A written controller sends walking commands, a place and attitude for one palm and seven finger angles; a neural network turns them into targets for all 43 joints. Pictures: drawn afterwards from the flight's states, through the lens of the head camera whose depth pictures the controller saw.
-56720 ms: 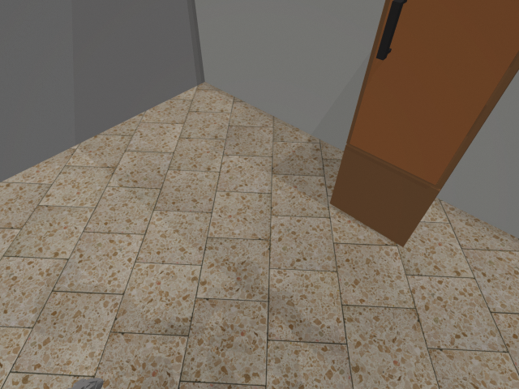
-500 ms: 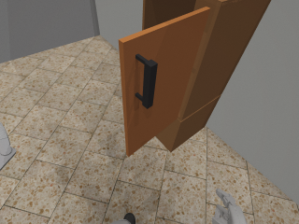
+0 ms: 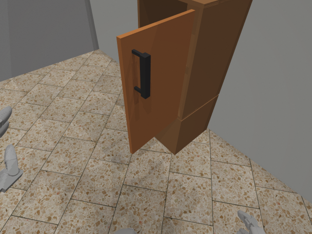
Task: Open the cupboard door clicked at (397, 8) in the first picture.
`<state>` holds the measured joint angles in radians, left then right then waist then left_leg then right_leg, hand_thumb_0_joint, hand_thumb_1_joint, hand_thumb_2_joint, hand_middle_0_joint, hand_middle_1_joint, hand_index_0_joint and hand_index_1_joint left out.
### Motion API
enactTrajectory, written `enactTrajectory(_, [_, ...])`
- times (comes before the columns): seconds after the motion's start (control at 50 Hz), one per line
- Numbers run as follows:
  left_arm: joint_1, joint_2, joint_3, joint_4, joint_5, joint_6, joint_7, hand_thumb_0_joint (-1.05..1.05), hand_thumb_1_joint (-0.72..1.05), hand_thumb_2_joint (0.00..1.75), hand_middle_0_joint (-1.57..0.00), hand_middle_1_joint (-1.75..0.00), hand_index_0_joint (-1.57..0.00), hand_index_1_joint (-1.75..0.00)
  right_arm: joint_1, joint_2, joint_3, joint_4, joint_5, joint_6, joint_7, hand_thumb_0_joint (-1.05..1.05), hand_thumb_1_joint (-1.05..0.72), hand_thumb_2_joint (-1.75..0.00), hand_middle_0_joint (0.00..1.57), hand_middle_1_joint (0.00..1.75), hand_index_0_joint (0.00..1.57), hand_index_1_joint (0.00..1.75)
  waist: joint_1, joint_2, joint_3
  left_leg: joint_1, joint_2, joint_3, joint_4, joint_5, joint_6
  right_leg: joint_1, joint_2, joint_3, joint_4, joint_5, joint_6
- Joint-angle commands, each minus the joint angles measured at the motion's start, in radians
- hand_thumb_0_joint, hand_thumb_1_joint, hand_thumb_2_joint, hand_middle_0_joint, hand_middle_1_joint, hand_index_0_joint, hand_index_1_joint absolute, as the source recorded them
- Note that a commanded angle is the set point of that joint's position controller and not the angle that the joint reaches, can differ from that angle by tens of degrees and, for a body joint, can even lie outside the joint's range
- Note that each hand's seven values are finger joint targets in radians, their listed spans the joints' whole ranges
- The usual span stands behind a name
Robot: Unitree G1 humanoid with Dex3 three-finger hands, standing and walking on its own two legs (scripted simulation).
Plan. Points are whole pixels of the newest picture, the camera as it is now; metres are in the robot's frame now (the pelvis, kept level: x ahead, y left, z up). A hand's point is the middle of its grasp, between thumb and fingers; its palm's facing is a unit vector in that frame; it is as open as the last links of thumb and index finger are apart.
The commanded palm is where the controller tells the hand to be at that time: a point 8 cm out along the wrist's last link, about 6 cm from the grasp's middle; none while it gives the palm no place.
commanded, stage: stop stepping back and stand still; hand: left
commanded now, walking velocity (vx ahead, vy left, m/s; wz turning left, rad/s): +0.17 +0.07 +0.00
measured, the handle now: (140, 74) +0.56 +0.10 +0.12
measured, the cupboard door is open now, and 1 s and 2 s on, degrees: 95 95 95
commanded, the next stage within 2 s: let the arm hang, fingers relaxed in 0.40 s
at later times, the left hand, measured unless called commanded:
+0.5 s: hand (6, 181) +0.17 +0.28 +0.16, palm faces +0.46 -0.76 -0.46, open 7.4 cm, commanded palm none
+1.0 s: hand out of the picture -0.06 +0.19 -0.17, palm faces +0.14 -0.97 -0.22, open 7.1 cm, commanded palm none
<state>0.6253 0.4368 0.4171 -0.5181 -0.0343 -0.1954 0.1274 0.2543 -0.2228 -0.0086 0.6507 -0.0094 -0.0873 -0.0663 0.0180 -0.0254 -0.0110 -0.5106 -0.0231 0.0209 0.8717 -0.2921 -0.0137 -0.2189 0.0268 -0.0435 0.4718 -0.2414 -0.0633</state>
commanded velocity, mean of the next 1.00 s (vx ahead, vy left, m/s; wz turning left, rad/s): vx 0.03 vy -0.02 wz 0.00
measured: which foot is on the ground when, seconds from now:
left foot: up 0.00-0.12, down 0.14-1.00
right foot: down 0.00-1.00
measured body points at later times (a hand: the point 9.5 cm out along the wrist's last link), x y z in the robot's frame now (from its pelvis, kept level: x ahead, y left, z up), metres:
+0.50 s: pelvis -0.02 +0.01 -0.01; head -0.02 +0.01 +0.44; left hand +0.14 +0.32 +0.18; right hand +0.15 -0.20 -0.10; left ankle +0.00 +0.14 -0.74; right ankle +0.01 -0.08 -0.74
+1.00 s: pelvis -0.03 +0.00 +0.00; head +0.00 +0.00 +0.45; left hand -0.06 +0.24 -0.15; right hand +0.00 -0.22 -0.16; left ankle -0.02 +0.13 -0.74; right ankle -0.01 -0.08 -0.74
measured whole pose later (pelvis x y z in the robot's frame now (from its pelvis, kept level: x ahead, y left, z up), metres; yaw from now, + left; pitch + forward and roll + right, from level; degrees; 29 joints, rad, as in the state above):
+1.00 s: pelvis -0.03 +0.00 +0.00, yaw +7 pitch -1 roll +0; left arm 0.27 0.19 0.01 1.10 0.01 0.02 0.02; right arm 0.27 -0.17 -0.01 1.09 -0.02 0.03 -0.03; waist 0.00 0.02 0.08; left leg -0.21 0.01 -0.02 0.45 -0.22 -0.01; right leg -0.18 0.04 -0.05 0.42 -0.22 -0.05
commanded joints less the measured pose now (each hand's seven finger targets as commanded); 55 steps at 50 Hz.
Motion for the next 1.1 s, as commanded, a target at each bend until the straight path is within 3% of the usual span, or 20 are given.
enactTrajectory(0.0, [-0.226,0.130,0.075,-0.034,0.013,-0.051,0.039,0.00,0.90,0.90,-0.20,-0.30,-0.20,-0.30,-0.123,-0.108,-0.036,-0.137,-0.001,-0.079,-0.045,0.00,-0.90,-0.90,0.20,0.30,0.20,0.30,-0.030,-0.057,0.035,0.117,0.063,0.016,-0.070,-0.054,0.026,-0.171,-0.270,0.244,-0.285,-0.358,-0.063])
enactTrajectory(0.08, [-0.247,0.136,0.069,-0.128,0.023,-0.064,0.057,0.00,0.90,0.90,-0.20,-0.30,-0.20,-0.30,-0.107,-0.108,-0.031,-0.139,-0.007,-0.114,-0.052,0.00,-0.90,-0.90,0.20,0.30,0.20,0.30,-0.019,-0.011,0.003,0.295,0.046,0.043,-0.452,-0.049,0.058,-0.078,-0.209,0.192,-0.157,-0.237,-0.033])
enactTrajectory(0.14, [-0.211,0.156,0.107,-0.211,0.010,-0.081,0.055,0.00,0.90,0.90,-0.20,-0.30,-0.20,-0.30,-0.115,-0.142,-0.040,-0.173,0.003,-0.117,-0.034,0.00,-0.90,-0.90,0.20,0.30,0.20,0.30,-0.005,0.161,-0.059,0.356,0.208,-0.173,-0.495,0.263,0.103,-0.057,-0.047,0.049,0.101,0.059,0.055])
enactTrajectory(0.2, [-0.183,0.147,0.115,-0.191,0.016,-0.077,0.041,0.00,0.90,0.90,-0.20,-0.30,-0.20,-0.30,-0.117,-0.106,-0.023,-0.154,-0.001,-0.118,-0.018,0.00,-0.90,-0.90,0.20,0.30,0.20,0.30,-0.020,0.274,0.032,0.157,0.258,-0.225,-0.637,-0.020,0.119,-0.020,-0.020,-0.027,0.175,-0.127,0.074])
enactTrajectory(0.3, [-0.105,0.127,0.118,-0.102,0.003,-0.064,0.038,0.00,0.90,0.90,-0.20,-0.30,-0.20,-0.30,-0.116,-0.107,-0.027,-0.160,0.007,-0.113,-0.008,0.00,-0.90,-0.90,0.20,0.30,0.20,0.30,-0.023,0.111,0.015,0.097,0.168,-0.086,-0.528,-0.176,0.071,0.067,-0.036,0.044,-0.014,-0.082,0.050])
enactTrajectory(0.38, [-0.150,0.136,0.104,-0.114,-0.005,-0.055,0.037,0.00,0.90,0.90,-0.20,-0.30,-0.20,-0.30,-0.102,-0.087,-0.029,-0.150,0.002,-0.100,-0.006,0.00,-0.90,-0.90,0.20,0.30,0.20,0.30,-0.032,-0.079,-0.015,0.168,0.047,0.013,-0.225,-0.085,0.034,-0.056,-0.206,0.331,-0.203,-0.255,-0.048])
enactTrajectory(0.44, [-0.194,0.143,0.107,-0.135,-0.001,-0.061,0.047,0.00,0.90,0.90,-0.20,-0.30,-0.20,-0.30,-0.104,-0.088,-0.025,-0.140,0.002,-0.100,-0.008,0.00,-0.90,-0.90,0.20,0.30,0.20,0.30,-0.034,-0.047,-0.061,0.256,0.054,-0.005,-0.327,0.027,0.035,-0.005,-0.204,0.237,-0.129,-0.049,-0.037])
enactTrajectory(0.46, [-0.195,0.151,0.115,-0.139,-0.001,-0.059,0.047,0.00,0.90,0.90,-0.20,-0.30,-0.20,-0.30,-0.118,-0.096,-0.027,-0.144,0.003,-0.102,-0.013,0.00,-0.90,-0.90,0.20,0.30,0.20,0.30,-0.031,0.000,-0.056,0.312,0.063,-0.022,-0.384,0.075,0.036,-0.035,-0.163,0.187,-0.099,-0.011,-0.008])
enactTrajectory(0.48, [-0.208,-0.073,-0.305,0.631,0.091,0.112,-0.101,0.00,0.90,0.90,-0.20,-0.30,-0.20,-0.30,-0.097,-0.232,-0.082,0.102,-0.007,-0.103,0.081,0.00,-0.90,-0.90,0.20,0.30,0.20,0.30,-0.088,0.075,0.001,0.229,0.136,-0.122,-0.219,0.286,0.058,-0.196,-0.185,0.063,0.124,0.190,0.004])
enactTrajectory(0.52, [-0.181,-0.144,-0.296,0.693,0.070,0.205,-0.128,0.00,0.90,0.90,-0.20,-0.30,-0.20,-0.30,-0.057,-0.174,-0.062,0.074,-0.012,0.003,0.069,0.00,-0.90,-0.90,0.20,0.30,0.20,0.30,-0.039,0.172,-0.012,0.090,0.232,-0.256,-0.421,0.214,0.136,-0.162,-0.059,-0.005,0.312,-0.095,0.049])
enactTrajectory(0.56, [-0.290,-0.121,-0.310,0.758,0.073,0.201,-0.130,0.00,0.90,0.90,-0.20,-0.30,-0.20,-0.30,-0.058,-0.195,-0.056,0.048,-0.040,0.023,0.060,0.00,-0.90,-0.90,0.20,0.30,0.20,0.30,-0.043,0.070,0.010,0.098,0.296,-0.424,-0.507,0.281,0.208,-0.201,-0.032,0.054,0.428,-0.241,0.049])
enactTrajectory(0.6, [-0.302,-0.108,-0.316,0.899,0.066,0.187,-0.123,0.00,0.90,0.90,-0.20,-0.30,-0.20,-0.30,-0.099,-0.200,-0.048,0.060,-0.043,0.035,0.053,0.00,-0.90,-0.90,0.20,0.30,0.20,0.30,0.006,-0.016,-0.049,0.145,0.250,-0.325,-0.412,0.532,0.185,-0.069,-0.046,0.074,0.240,-0.129,0.051])
enactTrajectory(0.62, [-0.271,-0.079,-0.315,0.988,0.067,0.180,-0.118,0.00,0.90,0.90,-0.20,-0.30,-0.20,-0.30,-0.123,-0.186,-0.043,0.073,-0.033,0.042,0.053,0.00,-0.90,-0.90,0.20,0.30,0.20,0.30,0.030,-0.057,-0.088,0.126,0.171,-0.223,-0.337,0.484,0.126,0.071,-0.068,0.100,0.091,0.112,0.046])
enactTrajectory(0.66, [-0.321,-0.001,-0.325,1.118,0.067,0.172,-0.111,0.00,0.90,0.90,-0.20,-0.30,-0.20,-0.30,-0.082,-0.106,-0.033,0.104,-0.011,0.066,0.054,0.00,-0.90,-0.90,0.20,0.30,0.20,0.30,-0.016,-0.193,-0.065,0.126,0.007,-0.047,-0.211,0.004,0.024,0.056,-0.286,0.327,-0.088,0.357,-0.044])
enactTrajectory(0.68, [-0.355,-0.015,-0.338,1.181,0.061,0.171,-0.109,0.00,0.90,0.90,-0.20,-0.30,-0.20,-0.30,-0.085,-0.101,-0.035,0.139,-0.017,0.082,0.048,0.00,-0.90,-0.90,0.20,0.30,0.20,0.30,-0.019,-0.203,-0.045,0.138,0.012,-0.043,-0.156,-0.152,0.021,0.043,-0.293,0.340,-0.102,0.424,-0.075])
enactTrajectory(0.74, [-0.396,-0.066,-0.359,1.318,0.055,0.172,-0.102,0.00,0.90,0.90,-0.20,-0.30,-0.20,-0.30,-0.028,-0.068,-0.031,0.226,-0.010,0.095,0.040,0.00,-0.90,-0.90,0.20,0.30,0.20,0.30,-0.046,-0.014,-0.042,0.217,0.037,-0.033,-0.210,-0.076,0.018,0.071,-0.249,0.264,-0.069,0.516,-0.101])
enactTrajectory(0.8, [-0.383,-0.136,-0.360,1.406,0.044,0.177,-0.096,0.00,0.90,0.90,-0.20,-0.30,-0.20,-0.30,0.005,-0.050,-0.020,0.296,-0.020,0.089,0.032,0.00,-0.90,-0.90,0.20,0.30,0.20,0.30,-0.037,0.146,-0.054,0.351,0.113,-0.093,-0.421,0.279,0.039,0.036,-0.145,0.147,-0.046,0.333,-0.013])
enactTrajectory(0.84, [-0.380,-0.140,-0.372,1.469,0.042,0.190,-0.099,0.00,0.90,0.90,-0.20,-0.30,-0.20,-0.30,-0.016,-0.049,-0.015,0.331,-0.017,0.092,0.031,0.00,-0.90,-0.90,0.20,0.30,0.20,0.30,-0.023,0.212,-0.003,0.288,0.127,-0.115,-0.471,0.207,0.046,0.051,-0.115,0.119,-0.089,0.160,0.007])
enactTrajectory(0.94, [-0.358,-0.149,-0.385,1.577,0.039,0.185,-0.101,0.00,0.90,0.90,-0.20,-0.30,-0.20,-0.30,0.040,-0.049,-0.015,0.399,-0.010,0.091,0.028,0.00,-0.90,-0.90,0.20,0.30,0.20,0.30,-0.025,0.071,0.013,0.308,0.123,-0.104,-0.516,0.150,0.044,0.071,-0.115,0.112,-0.149,0.091,0.007])
enactTrajectory(1.08, [-0.335,-0.161,-0.386,1.633,0.042,0.186,-0.095,0.00,0.90,0.90,-0.20,-0.30,-0.20,-0.30,0.081,-0.024,-0.016,0.445,-0.012,0.096,0.029,0.00,-0.90,-0.90,0.20,0.30,0.20,0.30,-0.030,-0.003,0.077,0.308,0.108,-0.084,-0.539,0.068,0.046,0.007,-0.116,0.122,-0.195,-0.050,0.009])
